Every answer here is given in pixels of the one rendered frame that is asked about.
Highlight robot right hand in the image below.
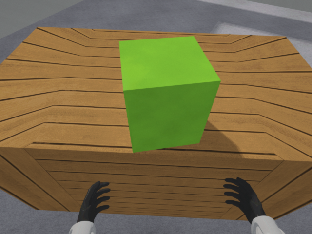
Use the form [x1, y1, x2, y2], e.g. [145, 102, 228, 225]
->
[223, 177, 266, 224]

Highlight carton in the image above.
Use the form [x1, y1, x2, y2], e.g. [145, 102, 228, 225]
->
[119, 36, 221, 153]

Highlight robot left forearm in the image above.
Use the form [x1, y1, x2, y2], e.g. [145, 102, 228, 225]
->
[69, 221, 96, 234]

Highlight pedestal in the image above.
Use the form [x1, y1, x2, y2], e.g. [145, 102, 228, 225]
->
[0, 27, 312, 221]

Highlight robot right forearm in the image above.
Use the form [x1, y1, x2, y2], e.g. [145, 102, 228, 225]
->
[251, 215, 285, 234]

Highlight robot left hand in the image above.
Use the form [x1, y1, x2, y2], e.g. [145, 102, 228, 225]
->
[77, 181, 110, 223]

